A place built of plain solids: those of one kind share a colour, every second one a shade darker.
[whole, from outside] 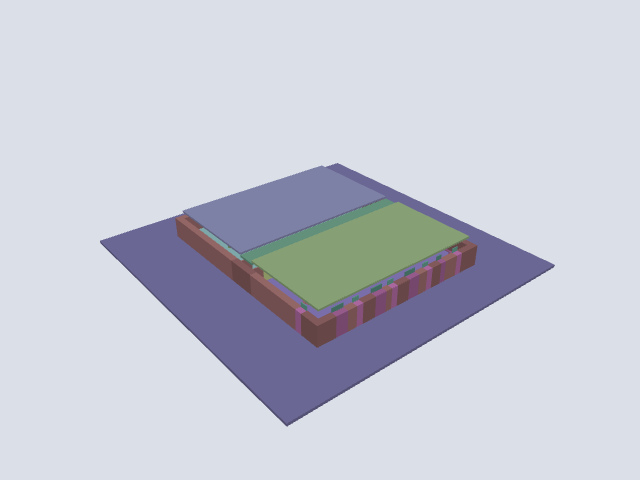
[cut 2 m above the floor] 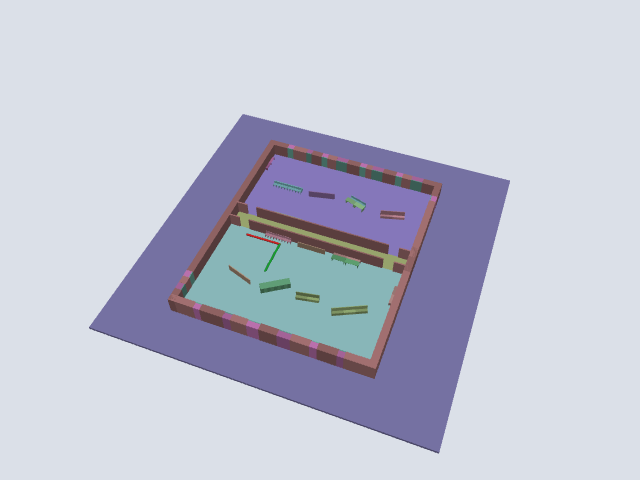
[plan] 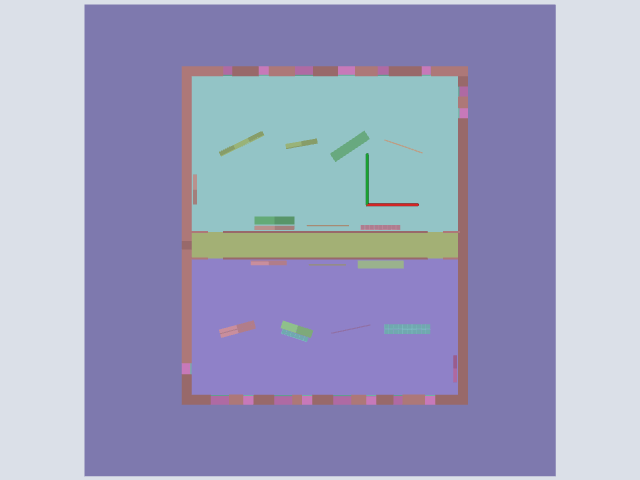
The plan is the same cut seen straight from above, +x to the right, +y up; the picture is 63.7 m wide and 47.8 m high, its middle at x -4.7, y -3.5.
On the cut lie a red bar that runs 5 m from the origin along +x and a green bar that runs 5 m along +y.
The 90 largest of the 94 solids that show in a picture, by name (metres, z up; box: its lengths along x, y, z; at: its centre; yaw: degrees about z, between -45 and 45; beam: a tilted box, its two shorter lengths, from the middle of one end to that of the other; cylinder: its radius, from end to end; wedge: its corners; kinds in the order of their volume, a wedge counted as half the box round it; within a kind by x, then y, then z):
{
 "ground_under_all_1": {"box": [46.93, 46.97, 0.4], "at": [-4.69, -3.53, -0.75]},
 "wall_1": {"box": [1.0, 3.03, 3.2], "at": [-17.96, -18.39, 1.0]},
 "wall_2": {"box": [1.0, 11.33, 3.2], "at": [-17.96, -10.11, 1.0]},
 "wall_3": {"box": [1.0, 4.45, 3.2], "at": [-17.96, -4.02, 1.0]},
 "wall_4": {"box": [1.0, 17.39, 3.2], "at": [-17.96, 5.1, 1.0]},
 "wall_5": {"box": [2.89, 1.0, 3.2], "at": [-17.02, -19.4, 1.0]},
 "wall_6": {"box": [1.8, 0.2, 3.2], "at": [-16.76, -5.34, 1.0]},
 "wall_7": {"box": [1.8, 0.2, 3.2], "at": [-16.76, -2.69, 1.0]},
 "wall_8": {"box": [4.12, 1.0, 3.2], "at": [-16.4, 13.3, 1.0]},
 "wall_9": {"box": [1.44, 1.0, 3.2], "at": [-13.05, -19.4, 1.0]},
 "wall_10": {"box": [2.64, 1.0, 3.2], "at": [-12.12, 13.3, 1.0]},
 "wall_11": {"box": [2.07, 1.0, 3.2], "at": [-10.29, -19.4, 1.0]},
 "wall_12": {"box": [2.6, 1.0, 3.2], "at": [-8.5, 13.3, 1.0]},
 "wall_13": {"box": [0.98, 1.0, 3.2], "at": [-6.97, -19.4, 1.0]},
 "wall_14": {"box": [2.09, 1.0, 3.2], "at": [-4.43, -19.4, 1.0]},
 "wall_15": {"box": [20.4, 0.2, 3.2], "at": [-4.16, -5.34, 1.0]},
 "wall_16": {"box": [20.4, 0.2, 3.2], "at": [-4.16, -2.69, 1.0]},
 "wall_17": {"box": [2.49, 1.0, 3.2], "at": [-4.16, 13.3, 1.0]},
 "wall_18": {"box": [1.5, 1.0, 3.2], "at": [-0.84, -19.4, 1.0]},
 "wall_19": {"box": [2.26, 1.0, 3.2], "at": [-0.08, 13.3, 1.0]},
 "wall_20": {"box": [1.7, 1.0, 3.2], "at": [1.76, -19.4, 1.0]},
 "wall_21": {"box": [3.29, 1.0, 3.2], "at": [3.79, 13.3, 1.0]},
 "wall_22": {"box": [2.26, 1.0, 3.2], "at": [4.64, -19.4, 1.0]},
 "wall_23": {"box": [3.7, 1.0, 3.2], "at": [8.19, 13.3, 1.0]},
 "wall_24": {"box": [1.7, 0.2, 3.2], "at": [8.39, -5.34, 1.0]},
 "wall_25": {"box": [1.7, 0.2, 3.2], "at": [8.39, -2.69, 1.0]},
 "wall_26": {"box": [3.27, 1.0, 3.2], "at": [8.41, -19.4, 1.0]},
 "wall_27": {"box": [1.0, 15.46, 3.2], "at": [9.54, -12.17, 1.0]},
 "wall_28": {"box": [1.0, 4.45, 3.2], "at": [9.54, -4.02, 1.0]},
 "wall_29": {"box": [1.0, 12.21, 3.2], "at": [9.54, 2.51, 1.0]},
 "wall_30": {"box": [1.0, 1.18, 3.2], "at": [9.54, 10.21, 1.0]},
 "wall_31": {"box": [1.0, 2.0, 3.2], "at": [9.54, 12.8, 1.0]},
 "floor_store_1": {"box": [26.7, 15.59, 0.6], "at": [-4.21, 5.1, -0.3]},
 "floor_study_1": {"box": [26.7, 13.66, 0.6], "at": [-4.21, -12.17, -0.3]},
 "ceil_store_1": {"box": [26.7, 15.59, 0.3], "at": [-4.21, 5.1, 3.75]},
 "ceil_study_1": {"box": [26.7, 13.66, 0.3], "at": [-4.21, -12.17, 3.85]},
 "wall_mass_1": {"box": [0.85, 1.1, 3.2], "at": [-18.03, -16.32, 1.0]},
 "wall_mass_2": {"box": [1.8, 0.85, 3.2], "at": [-14.67, -19.47, 1.0]},
 "wall_mass_3": {"box": [0.9, 0.85, 3.2], "at": [-13.89, 13.37, 1.0]},
 "wall_mass_4": {"box": [1.0, 0.85, 3.2], "at": [-11.83, -19.47, 1.0]},
 "wall_mass_5": {"box": [1.0, 0.85, 3.2], "at": [-10.3, 13.37, 1.0]},
 "wall_mass_6": {"box": [1.8, 0.85, 3.2], "at": [-8.36, -19.47, 1.0]},
 "wall_mass_7": {"box": [1.8, 0.85, 3.2], "at": [-6.3, 13.37, 1.0]},
 "wall_mass_8": {"box": [1.0, 0.85, 3.2], "at": [-5.98, -19.47, 1.0]},
 "wall_mass_9": {"box": [1.8, 0.85, 3.2], "at": [-2.49, -19.47, 1.0]},
 "wall_mass_10": {"box": [1.7, 0.85, 3.2], "at": [-2.06, 13.37, 1.0]},
 "wall_mass_11": {"box": [1.0, 0.85, 3.2], "at": [0.41, -19.47, 1.0]},
 "wall_mass_12": {"box": [1.1, 0.85, 3.2], "at": [1.6, 13.37, 1.0]},
 "wall_mass_13": {"box": [0.9, 0.85, 3.2], "at": [3.06, -19.47, 1.0]},
 "wall_mass_14": {"box": [0.9, 0.85, 3.2], "at": [5.89, 13.37, 1.0]},
 "wall_mass_15": {"box": [1.0, 0.85, 3.2], "at": [6.27, -19.47, 1.0]},
 "wall_mass_16": {"box": [0.85, 1.0, 3.2], "at": [9.61, 9.12, 1.0]},
 "wall_mass_17": {"box": [0.85, 1.0, 3.2], "at": [9.61, 11.3, 1.0]},
 "floor_corr_1": {"box": [26.7, 2.65, 0.6], "at": [-4.21, -4.02, -0.3]},
 "ceil_corr_1": {"box": [26.7, 2.65, 0.3], "at": [-4.21, -4.02, 3.4]},
 "door_leaf_1": {"box": [1.8, 0.12, 3.87], "at": [-14.67, -18.99, 1.33]},
 "door_leaf_2": {"box": [1.0, 0.12, 3.87], "at": [-11.83, -18.99, 1.33]},
 "door_leaf_3": {"box": [1.8, 0.12, 3.87], "at": [-8.36, -18.99, 1.33]},
 "door_leaf_4": {"box": [1.0, 0.12, 3.87], "at": [-5.98, -18.99, 1.33]},
 "door_leaf_5": {"box": [1.8, 0.12, 3.87], "at": [-2.49, -18.99, 1.33]},
 "door_leaf_6": {"box": [1.0, 0.12, 3.87], "at": [0.41, -18.99, 1.33]},
 "door_leaf_7": {"box": [0.9, 0.12, 3.87], "at": [3.06, -18.99, 1.33]},
 "door_leaf_8": {"box": [1.0, 0.12, 3.87], "at": [6.27, -18.99, 1.33]},
 "door_leaf_9": {"box": [0.12, 1.0, 3.87], "at": [9.13, 9.12, 1.33]},
 "door_leaf_10": {"box": [0.12, 1.0, 3.87], "at": [9.13, 11.3, 1.33]},
 "seat_settle_sto_1": {"box": [1.6, 0.42, 0.51], "at": [-13.97, 5.42, 0.25], "yaw": 26.0},
 "seat_settle_sto_2": {"box": [1.6, 0.42, 0.51], "at": [-12.53, 6.13, 0.25], "yaw": 26.0},
 "seat_settle_sto_3": {"box": [4.8, 0.1, 1.16], "at": [-12.42, 5.89, 0.57], "yaw": 26.0},
 "seat_settle_sto_4": {"box": [1.6, 0.42, 0.51], "at": [-11.09, 6.83, 0.25], "yaw": 26.0},
 "seat_settle_sto_5": {"box": [1.6, 0.42, 0.51], "at": [-7.34, 5.99, 0.25], "yaw": 10.0},
 "seat_settle_sto_6": {"box": [3.2, 0.1, 1.16], "at": [-6.5, 5.88, 0.57], "yaw": 10.0},
 "seat_settle_sto_7": {"box": [1.6, 0.42, 0.51], "at": [-5.76, 6.27, 0.25], "yaw": 10.0},
 "seat_settle_1": {"box": [1.8, 0.38, 0.47], "at": [-13.85, -12.38, 0.23], "yaw": 15.0},
 "seat_settle_2": {"box": [1.8, 0.38, 0.47], "at": [-13.73, -12.84, 0.23], "yaw": 15.0},
 "seat_settle_3": {"box": [3.6, 0.1, 1.25], "at": [-12.92, -12.37, 0.62], "yaw": 15.0},
 "seat_settle_4": {"box": [1.8, 0.38, 0.47], "at": [-12.11, -11.91, 0.23], "yaw": 15.0},
 "seat_settle_5": {"box": [1.8, 0.38, 0.47], "at": [-11.99, -12.37, 0.23], "yaw": 15.0},
 "seat_settle_6": {"box": [1.8, 0.38, 0.47], "at": [-10.71, -5.83, 0.23]},
 "seat_settle_7": {"box": [1.8, 0.38, 0.47], "at": [-8.91, -5.83, 0.23]},
 "rail_board_sto_1": {"box": [4.19, 0.12, 1.6], "at": [-3.92, -2.06, 0.2]},
 "rail_board_sto_2": {"box": [4.0, 0.12, 1.6], "at": [3.61, 5.82, 0.2], "yaw": -19.0},
 "rail_board_1": {"box": [4.0, 0.12, 1.7], "at": [-1.62, -12.37, 0.25], "yaw": 12.0},
 "counter_chest_sto_1": {"box": [4.15, 1.0, 0.035], "at": [-1.73, 5.82, 0.98], "yaw": 34.0},
 "counter_issue_1": {"box": [4.57, 0.8, 0.035], "at": [1.35, -5.94, 0.98]},
 "table_sto_1": {"box": [2.0, 0.8, 0.035], "at": [-10.23, -1.55, 0.74]},
 "table_sto_2": {"box": [2.0, 0.8, 0.035], "at": [-8.23, -1.55, 0.74]},
 "table_1": {"box": [1.6, 0.8, 0.035], "at": [-7.76, -12.14, 0.74], "yaw": -18.0},
 "table_2": {"box": [1.6, 0.8, 0.035], "at": [-6.24, -12.63, 0.74], "yaw": -18.0},
 "bench_sto_1": {"box": [1.93, 0.42, 0.035], "at": [-10.23, -2.28, 0.48]},
 "bench_sto_2": {"box": [1.93, 0.42, 0.035], "at": [-8.23, -2.28, 0.48]}
}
